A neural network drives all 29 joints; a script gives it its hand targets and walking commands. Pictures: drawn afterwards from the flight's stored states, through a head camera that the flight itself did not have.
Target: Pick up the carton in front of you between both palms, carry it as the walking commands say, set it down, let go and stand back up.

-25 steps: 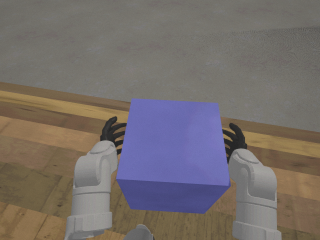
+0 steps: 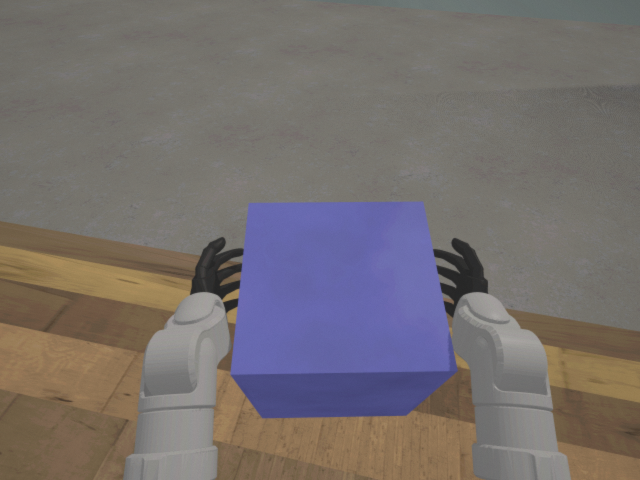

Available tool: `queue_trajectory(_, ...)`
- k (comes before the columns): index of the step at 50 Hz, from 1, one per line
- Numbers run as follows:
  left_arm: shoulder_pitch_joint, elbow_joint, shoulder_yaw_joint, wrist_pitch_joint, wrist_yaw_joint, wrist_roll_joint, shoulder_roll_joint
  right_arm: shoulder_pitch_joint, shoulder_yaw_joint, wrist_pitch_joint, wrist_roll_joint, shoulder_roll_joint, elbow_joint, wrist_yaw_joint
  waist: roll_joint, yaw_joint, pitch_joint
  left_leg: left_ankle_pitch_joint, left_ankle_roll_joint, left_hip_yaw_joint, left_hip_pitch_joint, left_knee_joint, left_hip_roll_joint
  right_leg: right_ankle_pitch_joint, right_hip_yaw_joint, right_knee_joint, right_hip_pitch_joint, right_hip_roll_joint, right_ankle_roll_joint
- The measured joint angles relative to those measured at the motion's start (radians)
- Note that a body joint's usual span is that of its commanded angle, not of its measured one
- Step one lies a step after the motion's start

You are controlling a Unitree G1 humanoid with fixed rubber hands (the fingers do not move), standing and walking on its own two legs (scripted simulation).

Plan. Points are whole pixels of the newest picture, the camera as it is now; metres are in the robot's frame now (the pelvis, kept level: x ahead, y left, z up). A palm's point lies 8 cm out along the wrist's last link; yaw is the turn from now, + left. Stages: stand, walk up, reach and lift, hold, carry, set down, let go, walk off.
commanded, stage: carry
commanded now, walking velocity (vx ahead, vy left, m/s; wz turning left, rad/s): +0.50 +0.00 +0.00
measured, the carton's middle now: (335, 320) +0.34 +0.02 +0.04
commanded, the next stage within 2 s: none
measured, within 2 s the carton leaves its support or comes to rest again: neither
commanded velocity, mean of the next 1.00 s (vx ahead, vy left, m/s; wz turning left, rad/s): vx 0.50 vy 0.00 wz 0.00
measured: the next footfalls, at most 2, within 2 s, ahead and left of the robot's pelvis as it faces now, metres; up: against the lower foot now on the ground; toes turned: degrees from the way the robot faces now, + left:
left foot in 0.30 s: +0.37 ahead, +0.08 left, -0.12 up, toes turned +0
right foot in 0.66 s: +0.65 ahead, -0.08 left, -0.23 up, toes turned -2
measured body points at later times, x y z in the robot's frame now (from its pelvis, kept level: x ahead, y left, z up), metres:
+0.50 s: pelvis +0.38 +0.02 -0.13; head +0.39 +0.01 +0.32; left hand +0.72 +0.14 -0.08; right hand +0.69 -0.17 -0.08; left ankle +0.33 +0.08 -0.82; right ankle +0.42 -0.11 -0.79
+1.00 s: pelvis +0.77 -0.02 -0.29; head +0.78 -0.02 +0.16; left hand +1.09 +0.15 -0.22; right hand +1.10 -0.16 -0.23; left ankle +0.92 +0.07 -0.99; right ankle +0.62 -0.08 -0.93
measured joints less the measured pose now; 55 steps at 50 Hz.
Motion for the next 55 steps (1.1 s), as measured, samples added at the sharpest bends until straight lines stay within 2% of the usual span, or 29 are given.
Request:
queue_trajectory(3,-0.001,0.046,-0.012,0.025,0.018,-0.031,0.017,0.017,-0.033,0.023,-0.027,0.03,0.018,-0.009,0.008,0.037,-0.001,0.093,-0.015,-0.033,-0.135,-0.149,0.022,-0.088,-0.012,0.093,0.012,0.02,-0.031)
queue_trajectory(6,-0.005,0.088,0.0,0.028,0.019,-0.045,0.013,0.039,-0.064,0.031,-0.049,0.061,0.02,0.006,0.018,0.046,0.019,0.238,-0.018,-0.026,-0.216,-0.374,0.052,-0.172,-0.01,0.122,0.066,0.024,-0.026)
queue_trajectory(7,-0.009,0.097,0.004,0.024,0.018,-0.049,0.01,0.046,-0.069,0.028,-0.053,0.066,0.017,0.012,0.02,0.046,0.027,0.338,-0.011,-0.021,-0.235,-0.436,0.06,-0.201,-0.005,0.133,0.084,0.024,-0.025)
queue_trajectory(10,-0.025,0.105,0.005,0.001,0.012,-0.051,0.002,0.06,-0.071,0.011,-0.056,0.066,-0.011,0.023,0.034,0.043,0.045,0.698,0.002,-0.001,-0.21,-0.764,0.066,-0.303,0.011,0.178,0.142,0.024,-0.016)
queue_trajectory(13,-0.034,0.087,0.005,-0.019,0.005,-0.049,-0.003,0.067,-0.055,-0.005,-0.054,0.057,-0.045,0.025,0.046,0.018,0.045,0.872,0.019,0.056,-0.119,-0.96,0.045,-0.392,0.008,0.289,0.193,0.018,0.003)
queue_trajectory(14,-0.028,0.073,0.008,-0.02,0.0,-0.047,0.0,0.062,-0.045,-0.007,-0.055,0.056,-0.046,0.024,0.045,-0.005,0.042,0.879,0.031,0.083,-0.065,-0.993,0.031,-0.293,-0.002,0.366,0.198,0.004,0.022)
queue_trajectory(15,-0.018,0.054,0.014,-0.018,-0.007,-0.044,0.006,0.05,-0.031,-0.003,-0.057,0.057,-0.044,0.024,0.05,-0.035,0.035,0.869,0.049,0.107,0.005,-1.036,0.02,-0.212,-0.012,0.485,0.185,-0.006,0.04)
queue_trajectory(16,-0.015,0.042,0.02,-0.019,-0.012,-0.037,0.018,0.035,-0.018,-0.002,-0.057,0.062,-0.037,0.023,0.039,-0.066,0.023,0.701,0.07,0.104,0.048,-1.019,-0.004,-0.2,0.002,0.616,0.149,-0.018,0.045)
queue_trajectory(18,-0.016,0.043,0.032,-0.021,-0.009,-0.031,0.035,0.008,0.006,0.001,-0.044,0.053,-0.011,0.013,0.013,-0.118,0.009,0.351,0.071,0.097,0.054,-0.914,-0.052,-0.191,0.076,0.772,0.046,-0.016,0.051)
queue_trajectory(19,-0.011,0.044,0.038,-0.017,-0.004,-0.024,0.033,0.0,0.017,0.012,-0.03,0.042,0.002,0.008,0.023,-0.14,0.001,0.301,0.085,0.084,0.059,-0.888,-0.06,-0.177,0.102,0.791,-0.012,-0.009,0.051)
queue_trajectory(20,-0.008,0.049,0.044,-0.012,0.0,-0.017,0.027,0.001,0.025,0.017,-0.019,0.034,0.015,0.001,0.02,-0.158,-0.003,0.272,0.095,0.083,0.055,-0.847,-0.071,-0.161,0.123,0.765,-0.064,-0.019,0.053)
queue_trajectory(23,0.017,0.062,0.079,-0.003,-0.003,0.008,-0.008,0.011,0.032,0.026,0.007,0.023,0.054,-0.009,0.016,-0.192,0.005,0.127,0.082,0.079,0.07,-0.762,-0.084,-0.084,0.156,0.52,-0.186,-0.057,0.075)
queue_trajectory(25,0.035,0.057,0.093,-0.007,-0.012,0.018,-0.027,0.011,0.028,0.022,0.02,0.023,0.073,-0.009,0.015,-0.202,0.022,0.056,0.07,0.07,0.095,-0.725,-0.08,0.054,0.153,0.406,-0.252,-0.077,0.069)
queue_trajectory(28,0.059,0.029,0.098,-0.026,-0.02,0.024,-0.04,0.007,0.031,0.0,0.037,0.021,0.079,-0.008,0.0,-0.203,0.042,-0.059,0.054,0.051,0.145,-0.657,-0.073,0.421,0.139,0.088,-0.25,-0.09,0.053)
queue_trajectory(31,0.071,-0.003,0.08,-0.045,-0.021,0.026,-0.036,0.002,0.03,-0.02,0.042,0.022,0.064,-0.001,-0.017,-0.162,0.041,-0.158,0.034,0.056,0.193,-0.524,-0.057,0.62,0.082,-0.084,-0.164,-0.068,0.036)
queue_trajectory(32,0.064,-0.004,0.068,-0.047,-0.02,0.026,-0.033,0.007,0.025,-0.025,0.039,0.02,0.051,0.004,-0.023,-0.133,0.038,-0.091,0.039,0.071,0.192,-0.432,-0.046,0.633,0.056,-0.128,-0.102,-0.059,0.025)
queue_trajectory(33,0.049,-0.005,0.052,-0.041,-0.02,0.026,-0.032,0.014,0.016,-0.025,0.033,0.015,0.032,0.01,-0.032,-0.1,0.028,0.014,0.043,0.08,0.176,-0.315,-0.038,0.611,0.033,-0.177,-0.029,-0.054,0.006)
queue_trajectory(35,0.018,0.015,0.023,-0.049,-0.003,0.023,-0.032,-0.002,0.005,-0.037,0.017,-0.009,0.036,0.009,0.011,-0.025,0.011,0.016,0.017,0.032,0.095,-0.073,-0.014,0.367,-0.01,-0.058,-0.032,-0.008,-0.037)
queue_trajectory(37,0.008,0.046,-0.005,-0.03,0.014,0.0,-0.006,0.01,-0.008,-0.03,-0.005,0.0,0.044,-0.001,0.014,0.013,-0.007,0.059,0.004,-0.022,-0.001,-0.016,-0.025,0.109,-0.016,0.031,-0.019,0.019,-0.046)
queue_trajectory(39,0.0,0.074,-0.015,-0.008,0.021,-0.025,0.014,0.018,-0.03,-0.013,-0.027,0.024,0.05,-0.008,0.005,0.044,-0.01,0.091,-0.008,-0.033,-0.099,-0.099,-0.005,-0.034,-0.008,0.066,0.003,0.031,-0.019)
queue_trajectory(41,-0.005,0.104,-0.014,-0.003,0.024,-0.041,0.022,0.027,-0.051,-0.004,-0.045,0.046,0.054,-0.006,0.013,0.061,0.001,0.151,-0.02,-0.037,-0.168,-0.294,0.027,-0.116,-0.008,0.091,0.029,0.043,-0.031)
queue_trajectory(42,-0.009,0.117,-0.012,-0.003,0.024,-0.047,0.021,0.034,-0.061,-0.002,-0.052,0.055,0.053,-0.001,0.019,0.065,0.012,0.204,-0.017,-0.037,-0.194,-0.369,0.039,-0.134,-0.01,0.105,0.043,0.046,-0.034)
queue_trajectory(44,-0.016,0.133,-0.007,-0.007,0.024,-0.058,0.019,0.051,-0.073,-0.005,-0.062,0.069,0.04,0.009,0.023,0.069,0.03,0.409,0.0,-0.033,-0.235,-0.501,0.054,-0.18,-0.004,0.146,0.069,0.046,-0.037)
queue_trajectory(46,-0.023,0.136,-0.007,-0.018,0.023,-0.066,0.014,0.068,-0.076,-0.015,-0.064,0.074,0.016,0.016,0.03,0.065,0.044,0.642,0.011,-0.023,-0.225,-0.705,0.06,-0.249,0.006,0.187,0.107,0.045,-0.03)
queue_trajectory(49,-0.032,0.118,-0.006,-0.036,0.016,-0.064,0.004,0.084,-0.065,-0.028,-0.059,0.067,-0.027,0.021,0.04,0.035,0.047,0.856,0.027,0.03,-0.146,-0.912,0.046,-0.353,0.006,0.288,0.164,0.036,-0.011)
queue_trajectory(51,-0.02,0.088,0.001,-0.036,0.011,-0.062,0.006,0.074,-0.044,-0.03,-0.059,0.061,-0.029,0.022,0.04,-0.018,0.038,0.861,0.048,0.083,-0.033,-0.982,0.022,-0.203,-0.014,0.447,0.169,0.005,0.026)
queue_trajectory(52,-0.011,0.069,0.007,-0.032,0.008,-0.059,0.012,0.058,-0.031,-0.025,-0.059,0.06,-0.024,0.023,0.041,-0.05,0.024,0.787,0.07,0.097,0.035,-1.011,0.008,-0.138,-0.011,0.567,0.147,-0.006,0.033)
queue_trajectory(54,-0.014,0.066,0.016,-0.034,0.0,-0.04,0.03,0.023,-0.002,-0.026,-0.046,0.052,0.01,0.014,0.01,-0.108,0.001,0.404,0.074,0.094,0.054,-0.915,-0.048,-0.154,0.063,0.748,0.052,-0.018,0.05)
queue_trajectory(55,-0.01,0.069,0.026,-0.033,0.002,-0.024,0.03,0.01,0.013,-0.017,-0.034,0.043,0.028,0.009,0.012,-0.134,-0.009,0.283,0.073,0.092,0.054,-0.875,-0.063,-0.153,0.099,0.783,-0.005,-0.012,0.052)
